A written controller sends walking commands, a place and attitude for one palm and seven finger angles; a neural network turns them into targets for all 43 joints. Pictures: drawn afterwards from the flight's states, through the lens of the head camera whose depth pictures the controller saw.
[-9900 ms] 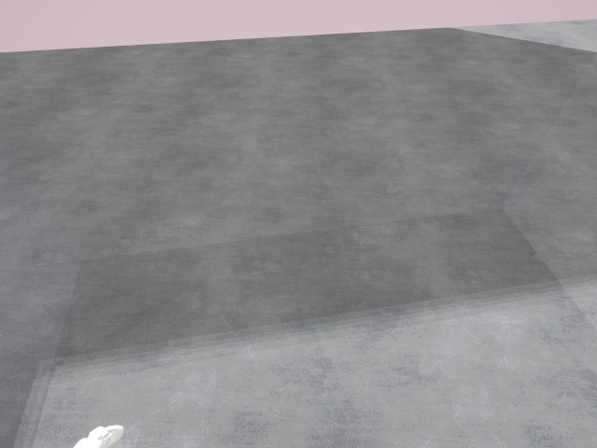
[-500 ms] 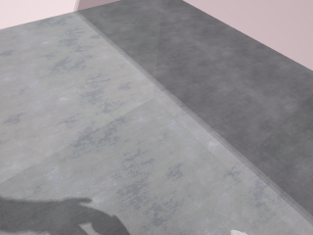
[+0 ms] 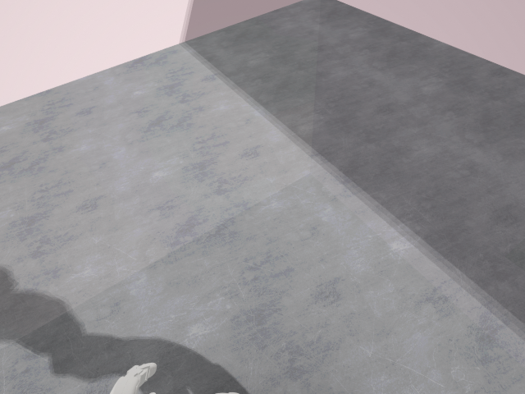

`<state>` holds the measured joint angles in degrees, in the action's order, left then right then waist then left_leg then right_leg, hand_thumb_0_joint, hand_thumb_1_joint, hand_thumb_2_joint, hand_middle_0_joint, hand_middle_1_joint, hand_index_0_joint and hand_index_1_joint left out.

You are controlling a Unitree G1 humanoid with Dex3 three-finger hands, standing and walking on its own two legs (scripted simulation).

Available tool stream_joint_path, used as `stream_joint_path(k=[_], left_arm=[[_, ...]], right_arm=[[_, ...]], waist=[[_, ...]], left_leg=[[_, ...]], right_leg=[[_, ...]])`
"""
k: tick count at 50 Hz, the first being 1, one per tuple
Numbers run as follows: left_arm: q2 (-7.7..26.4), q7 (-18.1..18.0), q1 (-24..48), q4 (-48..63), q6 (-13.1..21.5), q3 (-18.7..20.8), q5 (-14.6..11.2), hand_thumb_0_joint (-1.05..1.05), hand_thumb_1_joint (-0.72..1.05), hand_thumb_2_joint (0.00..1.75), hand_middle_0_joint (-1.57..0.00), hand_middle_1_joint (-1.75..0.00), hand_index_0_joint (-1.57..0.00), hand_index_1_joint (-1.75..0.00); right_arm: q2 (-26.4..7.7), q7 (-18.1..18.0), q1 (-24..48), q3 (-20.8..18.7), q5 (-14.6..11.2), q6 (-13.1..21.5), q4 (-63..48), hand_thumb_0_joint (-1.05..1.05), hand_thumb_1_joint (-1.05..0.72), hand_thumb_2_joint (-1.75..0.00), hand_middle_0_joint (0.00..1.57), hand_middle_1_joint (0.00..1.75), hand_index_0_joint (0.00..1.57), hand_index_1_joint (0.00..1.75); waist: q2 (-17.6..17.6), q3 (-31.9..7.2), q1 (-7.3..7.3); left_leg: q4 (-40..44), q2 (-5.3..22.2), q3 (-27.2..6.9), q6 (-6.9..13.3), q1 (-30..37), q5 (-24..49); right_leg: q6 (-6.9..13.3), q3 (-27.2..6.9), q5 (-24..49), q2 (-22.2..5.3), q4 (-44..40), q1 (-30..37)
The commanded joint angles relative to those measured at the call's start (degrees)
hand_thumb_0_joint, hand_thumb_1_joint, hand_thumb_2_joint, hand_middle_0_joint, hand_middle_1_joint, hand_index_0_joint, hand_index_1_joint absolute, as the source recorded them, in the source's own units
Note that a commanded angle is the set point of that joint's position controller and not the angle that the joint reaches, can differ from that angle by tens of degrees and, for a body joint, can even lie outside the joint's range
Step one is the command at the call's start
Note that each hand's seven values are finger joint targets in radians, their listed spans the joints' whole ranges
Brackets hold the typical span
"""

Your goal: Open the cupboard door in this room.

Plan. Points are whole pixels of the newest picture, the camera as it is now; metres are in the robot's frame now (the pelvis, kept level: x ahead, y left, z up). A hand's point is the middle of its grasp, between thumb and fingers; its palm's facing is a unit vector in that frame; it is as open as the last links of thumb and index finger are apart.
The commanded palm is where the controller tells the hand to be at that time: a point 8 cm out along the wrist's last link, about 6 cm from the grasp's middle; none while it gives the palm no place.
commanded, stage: turn or walk to find it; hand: left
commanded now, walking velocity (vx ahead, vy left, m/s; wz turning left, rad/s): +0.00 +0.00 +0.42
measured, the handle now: out of the picture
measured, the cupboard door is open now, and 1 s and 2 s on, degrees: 0 0 0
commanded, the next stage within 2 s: none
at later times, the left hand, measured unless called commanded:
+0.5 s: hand out of the picture -0.10 +0.21 -0.18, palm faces +0.30 -0.92 -0.23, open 7.4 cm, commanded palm none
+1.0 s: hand out of the picture -0.04 +0.27 -0.15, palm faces +0.40 -0.89 -0.24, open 7.4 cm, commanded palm none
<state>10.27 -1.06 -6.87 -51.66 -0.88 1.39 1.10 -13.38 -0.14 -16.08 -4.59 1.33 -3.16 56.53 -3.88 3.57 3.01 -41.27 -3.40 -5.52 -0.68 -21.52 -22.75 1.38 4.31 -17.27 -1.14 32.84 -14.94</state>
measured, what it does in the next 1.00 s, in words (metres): steps on the spot, turning left: left foot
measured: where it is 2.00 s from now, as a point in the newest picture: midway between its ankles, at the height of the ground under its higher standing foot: outside the picture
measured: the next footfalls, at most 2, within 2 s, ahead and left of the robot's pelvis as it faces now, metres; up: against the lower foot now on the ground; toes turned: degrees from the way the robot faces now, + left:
left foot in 0.52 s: -0.05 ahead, +0.13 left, +0.00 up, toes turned +19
right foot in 1.14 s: +0.00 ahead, -0.08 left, +0.00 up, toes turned +27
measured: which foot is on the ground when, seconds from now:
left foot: up 0.00-0.50, down 0.52-1.00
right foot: down 0.00-0.52, up 0.54-1.00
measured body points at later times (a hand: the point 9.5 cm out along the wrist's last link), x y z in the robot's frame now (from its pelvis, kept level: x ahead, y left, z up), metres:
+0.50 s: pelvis -0.04 +0.02 +0.00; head -0.02 +0.04 +0.45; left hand -0.11 +0.26 -0.16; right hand +0.12 -0.21 -0.14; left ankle -0.09 +0.12 -0.73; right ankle +0.00 -0.09 -0.73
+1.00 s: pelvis -0.08 +0.04 +0.01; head -0.05 +0.06 +0.46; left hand -0.06 +0.32 -0.13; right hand +0.04 -0.18 -0.13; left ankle -0.09 +0.12 -0.73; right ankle -0.03 -0.11 -0.68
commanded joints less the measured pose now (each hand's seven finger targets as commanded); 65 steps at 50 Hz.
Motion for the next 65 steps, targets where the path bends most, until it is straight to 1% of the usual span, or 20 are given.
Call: stream_joint_path(k=[1,5,11,19,22,24,25,26,27,31,35,46,50,54,55,56,57,58,61,65], left_arm=[[11.16,-1.22,-1.09,3.88,1.27,3.20,-0.43,0.00,0.90,0.90,-0.20,-0.30,-0.20,-0.30],[8.16,-0.85,-2.84,2.75,1.93,2.16,-0.60,0.00,0.90,0.90,-0.20,-0.30,-0.20,-0.30],[9.13,-1.12,-8.43,0.49,1.91,2.61,-0.18,0.00,0.90,0.90,-0.20,-0.30,-0.20,-0.30],[12.37,-0.98,-11.71,-2.09,1.20,3.66,0.84,0.00,0.90,0.90,-0.20,-0.30,-0.20,-0.30],[13.30,-0.77,-10.61,-2.61,0.86,4.04,0.83,0.00,0.90,0.90,-0.20,-0.30,-0.20,-0.30],[12.87,-0.54,-8.83,-2.54,0.38,3.99,0.09,0.00,0.90,0.90,-0.20,-0.30,-0.20,-0.30],[10.59,-0.36,-9.33,-1.75,-0.02,3.63,-0.38,0.00,0.90,0.90,-0.20,-0.30,-0.20,-0.30],[7.06,-0.11,-7.90,0.56,-0.37,2.56,-0.44,0.00,0.90,0.90,-0.20,-0.30,-0.20,-0.30],[8.17,-0.33,-4.66,1.30,-1.09,2.44,0.01,0.00,0.90,0.90,-0.20,-0.30,-0.20,-0.30],[8.61,0.41,-5.46,-1.68,-1.41,3.14,0.09,0.00,0.90,0.90,-0.20,-0.30,-0.20,-0.30],[8.71,0.25,-5.84,-2.11,-1.15,3.21,-0.03,0.00,0.90,0.90,-0.20,-0.30,-0.20,-0.30],[6.96,-0.35,2.69,2.39,-1.09,2.62,-0.44,0.00,0.90,0.90,-0.20,-0.30,-0.20,-0.30],[6.34,-0.50,2.63,2.93,-0.83,2.34,-0.70,0.00,0.90,0.90,-0.20,-0.30,-0.20,-0.30],[6.60,-0.82,-2.90,1.79,-0.25,2.60,-1.14,0.00,0.90,0.90,-0.20,-0.30,-0.20,-0.30],[7.70,-0.93,-4.57,1.46,0.25,2.79,-1.04,0.00,0.90,0.90,-0.20,-0.30,-0.20,-0.30],[10.57,-1.27,-6.02,1.10,0.76,3.39,-0.59,0.00,0.90,0.90,-0.20,-0.30,-0.20,-0.30],[14.78,-1.58,-6.81,1.40,0.99,4.27,0.17,0.00,0.90,0.90,-0.20,-0.30,-0.20,-0.30],[15.06,-1.55,-5.74,2.41,0.66,3.90,-0.15,0.00,0.90,0.90,-0.20,-0.30,-0.20,-0.30],[10.28,-1.51,2.68,4.11,0.75,3.09,-0.48,0.00,0.90,0.90,-0.20,-0.30,-0.20,-0.30],[8.32,-1.11,-0.89,2.76,1.59,2.63,-0.34,0.00,0.90,0.90,-0.20,-0.30,-0.20,-0.30]], right_arm=[[-5.56,0.40,0.08,-1.92,0.19,-0.26,-3.65,0.00,-0.90,-0.90,0.20,0.30,0.20,0.30],[-4.37,0.95,-2.24,-1.53,0.00,-0.54,-1.45,0.00,-0.90,-0.90,0.20,0.30,0.20,0.30],[-4.26,0.77,2.17,-1.06,0.09,-0.88,-1.75,0.00,-0.90,-0.90,0.20,0.30,0.20,0.30],[-2.87,0.75,8.59,0.46,-0.72,0.31,-4.01,0.00,-0.90,-0.90,0.20,0.30,0.20,0.30],[-2.75,0.56,6.48,0.65,-1.00,1.02,-3.99,0.00,-0.90,-0.90,0.20,0.30,0.20,0.30],[-4.22,0.64,2.74,0.38,-0.89,1.69,-3.06,0.00,-0.90,-0.90,0.20,0.30,0.20,0.30],[-7.97,0.61,1.35,-0.37,-0.66,2.26,-3.00,0.00,-0.90,-0.90,0.20,0.30,0.20,0.30],[-13.26,0.21,0.04,-1.53,-0.24,2.32,-3.50,0.00,-0.90,-0.90,0.20,0.30,0.20,0.30],[-14.50,-0.06,-1.04,-1.73,-0.14,1.77,-2.67,0.00,-0.90,-0.90,0.20,0.30,0.20,0.30],[-9.60,-1.23,7.27,0.07,-0.20,2.53,-4.56,0.00,-0.90,-0.90,0.20,0.30,0.20,0.30],[-8.90,-1.25,4.18,0.02,-0.70,3.18,-4.15,0.00,-0.90,-0.90,0.20,0.30,0.20,0.30],[-8.70,-1.11,-1.17,-1.10,0.19,2.70,-3.30,0.00,-0.90,-0.90,0.20,0.30,0.20,0.30],[-8.84,-1.01,-1.12,-1.30,0.36,2.32,-3.39,0.00,-0.90,-0.90,0.20,0.30,0.20,0.30],[-8.55,-0.67,0.39,-1.59,0.10,1.95,-3.85,0.00,-0.90,-0.90,0.20,0.30,0.20,0.30],[-7.73,-0.52,0.68,-1.52,-0.28,1.95,-3.91,0.00,-0.90,-0.90,0.20,0.30,0.20,0.30],[-5.19,-0.21,-0.19,-1.24,-0.73,1.99,-4.28,0.00,-0.90,-0.90,0.20,0.30,0.20,0.30],[-2.57,-0.06,0.20,-0.76,-0.84,2.06,-5.74,0.00,-0.90,-0.90,0.20,0.30,0.20,0.30],[-5.36,-0.27,1.64,-1.60,-0.18,1.44,-5.94,0.00,-0.90,-0.90,0.20,0.30,0.20,0.30],[-4.59,0.59,-1.76,-1.95,0.30,-0.64,-2.71,0.00,-0.90,-0.90,0.20,0.30,0.20,0.30],[-4.11,0.97,-2.25,-1.68,0.15,-0.73,-2.12,0.00,-0.90,-0.90,0.20,0.30,0.20,0.30]], waist=[[13.20,-1.91,-1.83],[12.91,-0.03,-1.27],[11.66,-0.62,-3.59],[13.76,-2.89,-6.20],[14.97,-5.14,-4.73],[10.53,-6.72,-1.95],[-0.99,-8.06,-1.08],[-15.86,-5.99,0.06],[-9.85,-5.42,1.06],[-5.01,-1.62,-2.88],[-2.45,-4.42,-2.85],[-3.06,-4.84,-0.29],[-4.14,-6.02,-0.52],[-3.99,-8.37,-3.07],[-1.44,-8.82,-4.01],[5.75,-9.57,-4.33],[19.27,-7.78,-5.24],[15.86,-6.00,-5.31],[10.73,0.80,-0.42],[12.63,1.32,-1.06]], left_leg=[[-27.37,2.85,-0.74,-1.32,-10.05,-3.20],[-30.12,3.82,1.84,-3.03,-10.86,4.87],[-26.16,5.88,2.59,-4.21,-11.13,3.49],[-5.95,6.17,8.03,-2.71,-2.84,-4.73],[3.55,5.33,10.18,-1.82,3.27,-1.61],[15.94,5.62,9.81,-0.89,13.47,10.22],[21.69,12.70,0.10,1.58,20.35,14.33],[24.58,25.58,-16.07,7.80,22.05,30.87],[24.19,28.11,-14.20,11.49,16.83,32.59],[23.65,18.38,-6.07,8.52,13.67,31.68],[23.13,15.92,-4.41,7.39,18.36,38.69],[22.57,16.93,-15.28,11.41,17.27,33.13],[21.59,15.94,-17.80,11.36,14.34,32.39],[18.82,12.21,-17.24,8.47,8.22,28.73],[16.53,10.21,-15.84,6.26,4.20,25.00],[11.59,6.67,-11.37,3.09,-4.49,14.33],[-0.42,-1.08,-0.53,-0.69,-13.92,-4.00],[-12.17,-0.19,0.09,-0.85,-11.89,-10.17],[-26.74,2.79,0.22,-1.43,-9.69,-1.34],[-29.20,3.94,2.26,-3.07,-10.74,4.26]], right_leg=[[4.59,-15.21,6.83,-19.56,-18.63,1.90],[2.06,-5.32,13.53,-14.49,-17.24,3.88],[4.39,-5.63,12.62,-17.55,-17.38,7.97],[7.70,-3.80,19.76,-20.96,-13.60,9.27],[6.28,-1.52,21.96,-20.80,-9.67,8.14],[1.78,2.91,15.76,-18.30,-3.16,2.10],[-1.70,5.89,6.04,-13.60,6.70,-6.24],[-5.78,6.55,-17.37,-6.61,18.29,-18.70],[-4.86,1.20,-18.65,-6.30,25.03,-16.40],[-5.58,-2.84,-6.19,-5.75,32.02,-17.57],[-6.84,-3.37,-2.53,-4.96,32.55,-17.57],[-6.70,-4.80,-8.00,-2.90,20.48,-14.13],[-5.51,-4.60,-8.75,-1.12,13.28,-8.64],[-4.45,-3.33,0.35,0.40,-3.56,3.70],[-4.15,-3.71,5.82,-0.77,-11.36,9.97],[-2.20,-10.12,5.81,-8.51,-15.51,18.58],[3.83,-23.45,6.59,-22.28,-17.55,20.13],[8.38,-24.33,9.34,-27.01,-18.39,10.15],[5.52,-13.29,1.86,-17.97,-19.50,-0.73],[3.89,-6.39,8.15,-14.84,-18.04,1.57]])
